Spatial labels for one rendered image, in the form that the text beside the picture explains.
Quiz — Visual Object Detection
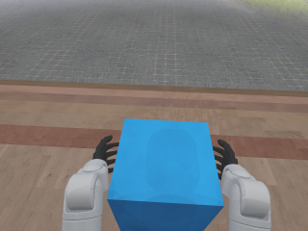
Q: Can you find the robot right hand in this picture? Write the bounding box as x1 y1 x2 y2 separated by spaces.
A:
212 139 238 180

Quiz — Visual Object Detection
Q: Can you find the right robot forearm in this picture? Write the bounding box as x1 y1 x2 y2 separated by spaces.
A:
221 164 271 231

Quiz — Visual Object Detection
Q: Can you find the left robot forearm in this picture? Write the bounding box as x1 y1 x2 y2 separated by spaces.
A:
62 159 109 231

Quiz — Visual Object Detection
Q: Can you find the robot left hand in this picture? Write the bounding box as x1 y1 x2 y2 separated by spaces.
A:
92 135 119 173

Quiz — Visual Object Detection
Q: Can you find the carton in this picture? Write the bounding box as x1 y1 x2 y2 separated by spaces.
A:
107 118 224 231

